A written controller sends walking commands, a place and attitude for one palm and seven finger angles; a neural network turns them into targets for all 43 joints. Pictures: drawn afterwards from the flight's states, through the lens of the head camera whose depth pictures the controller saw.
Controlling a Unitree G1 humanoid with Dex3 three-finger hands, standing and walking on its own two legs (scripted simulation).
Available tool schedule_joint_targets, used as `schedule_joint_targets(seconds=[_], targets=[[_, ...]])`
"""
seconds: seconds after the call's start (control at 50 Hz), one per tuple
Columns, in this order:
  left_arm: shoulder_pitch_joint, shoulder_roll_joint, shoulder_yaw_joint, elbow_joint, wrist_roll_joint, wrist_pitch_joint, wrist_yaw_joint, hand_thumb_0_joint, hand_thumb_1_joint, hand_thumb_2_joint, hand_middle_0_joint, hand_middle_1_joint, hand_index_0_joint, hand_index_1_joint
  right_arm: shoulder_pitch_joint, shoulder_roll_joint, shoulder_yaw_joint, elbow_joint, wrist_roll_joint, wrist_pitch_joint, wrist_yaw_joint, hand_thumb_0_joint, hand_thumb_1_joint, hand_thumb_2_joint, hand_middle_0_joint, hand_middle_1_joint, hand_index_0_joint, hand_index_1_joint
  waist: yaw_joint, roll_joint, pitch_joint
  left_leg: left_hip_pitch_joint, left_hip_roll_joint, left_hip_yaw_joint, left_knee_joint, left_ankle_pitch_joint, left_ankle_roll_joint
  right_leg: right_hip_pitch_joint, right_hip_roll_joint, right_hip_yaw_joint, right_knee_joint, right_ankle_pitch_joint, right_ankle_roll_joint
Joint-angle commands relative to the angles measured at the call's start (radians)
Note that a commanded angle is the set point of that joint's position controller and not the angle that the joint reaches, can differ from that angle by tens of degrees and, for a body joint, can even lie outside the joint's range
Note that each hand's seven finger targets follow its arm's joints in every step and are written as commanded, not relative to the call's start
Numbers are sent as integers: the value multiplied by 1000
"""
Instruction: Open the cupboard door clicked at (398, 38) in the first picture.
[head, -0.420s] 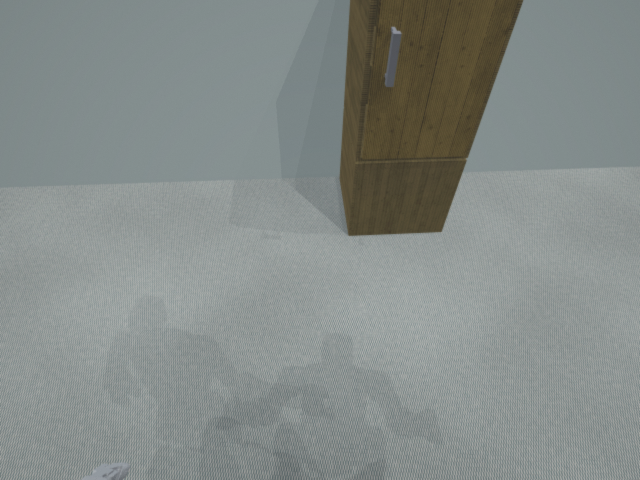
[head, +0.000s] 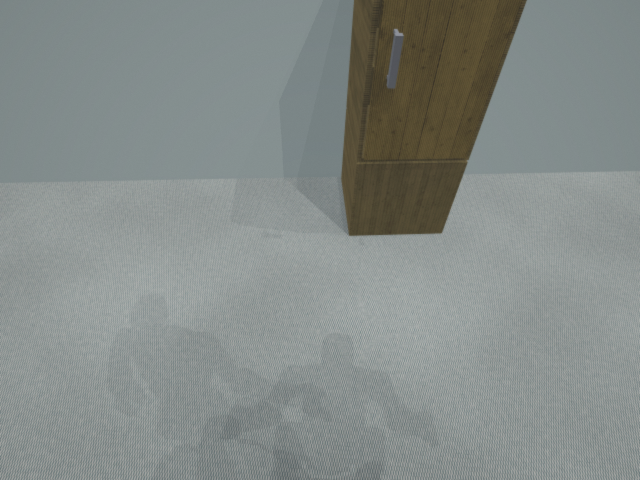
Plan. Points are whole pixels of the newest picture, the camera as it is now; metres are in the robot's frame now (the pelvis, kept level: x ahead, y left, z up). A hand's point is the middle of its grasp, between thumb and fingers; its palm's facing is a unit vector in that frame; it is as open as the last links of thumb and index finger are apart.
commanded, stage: stand and wait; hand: left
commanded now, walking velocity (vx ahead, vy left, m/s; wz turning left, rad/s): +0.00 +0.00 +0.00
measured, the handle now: (393, 58) +1.18 -0.13 +0.02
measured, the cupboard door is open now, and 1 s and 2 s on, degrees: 0 0 0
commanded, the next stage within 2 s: look at it before walking up in 0.40 s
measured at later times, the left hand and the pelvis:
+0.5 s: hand out of the picture +0.07 +0.24 -0.15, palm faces -0.03 -0.94 -0.34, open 7.4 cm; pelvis -0.01 +0.00 +0.00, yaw +0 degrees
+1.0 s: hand out of the picture +0.05 +0.25 -0.15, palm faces -0.03 -0.94 -0.33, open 7.4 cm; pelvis -0.01 +0.00 +0.00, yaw +0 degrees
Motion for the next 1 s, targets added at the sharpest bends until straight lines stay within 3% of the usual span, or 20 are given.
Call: schedule_joint_targets(seconds=[0.0, 0.32, 0.98], targets=[[-47, 215, 45, -58, -6, -30, 12, 0, 900, 900, -200, -300, -200, -300, -51, -201, -48, -59, 0, -28, -19, 0, -900, -900, 200, 300, 200, 300, -3, 3, -76, 27, 101, -79, -53, 199, 42, 24, -119, 105, -82, 218, -36], [-47, 220, 42, -25, -7, -29, 8, 0, 900, 900, -200, -300, -200, -300, -30, -213, -40, -17, 3, -28, -17, 0, -900, -900, 200, 300, 200, 300, -2, 0, -41, 10, 107, -91, -95, 141, 38, 14, -114, 113, -121, 133, -33], [-37, 218, 40, -14, -4, -30, 8, 0, 900, 900, -200, -300, -200, -300, -26, -214, -38, -5, 5, -29, -15, 0, -900, -900, 200, 300, 200, 300, -1, 15, -40, 24, 113, -100, -116, 157, 36, 20, -114, 107, -138, 140, -27]])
